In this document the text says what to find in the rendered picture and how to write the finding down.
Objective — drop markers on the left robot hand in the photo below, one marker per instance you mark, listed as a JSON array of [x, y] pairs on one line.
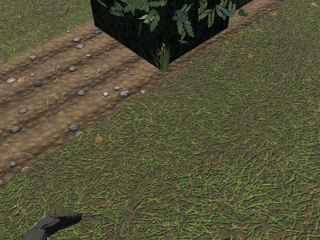
[[52, 223]]

